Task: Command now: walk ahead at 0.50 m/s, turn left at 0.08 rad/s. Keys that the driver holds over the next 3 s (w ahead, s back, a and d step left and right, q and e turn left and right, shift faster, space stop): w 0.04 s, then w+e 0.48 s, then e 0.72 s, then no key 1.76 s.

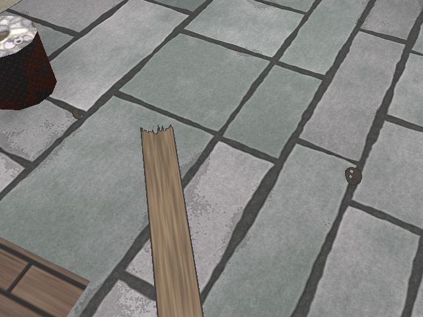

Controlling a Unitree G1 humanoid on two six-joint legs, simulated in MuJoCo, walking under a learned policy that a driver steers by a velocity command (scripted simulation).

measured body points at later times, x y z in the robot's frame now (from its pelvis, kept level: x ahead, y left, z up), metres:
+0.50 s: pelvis +0.25 +0.02 +0.00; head +0.28 +0.02 +0.44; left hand +0.45 +0.22 -0.13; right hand +0.18 -0.23 -0.14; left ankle +0.14 +0.11 -0.74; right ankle +0.38 -0.12 -0.70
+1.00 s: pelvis +0.42 -0.04 +0.00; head +0.45 -0.07 +0.45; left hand +0.61 +0.19 -0.12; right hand +0.42 -0.33 -0.13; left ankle +0.56 +0.08 -0.68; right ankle +0.41 -0.09 -0.74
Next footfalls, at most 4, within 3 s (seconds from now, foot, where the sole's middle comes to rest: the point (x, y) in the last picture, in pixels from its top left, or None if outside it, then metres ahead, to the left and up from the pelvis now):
0.08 left None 0.18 0.11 -0.78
0.62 right None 0.44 -0.11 -0.78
1.20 left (228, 285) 0.58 0.03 -0.78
1.60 right None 0.40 -0.10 -0.78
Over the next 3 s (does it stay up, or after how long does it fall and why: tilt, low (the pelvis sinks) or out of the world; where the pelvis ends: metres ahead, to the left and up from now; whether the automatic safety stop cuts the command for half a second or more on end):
stays up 0.46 -0.03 0.00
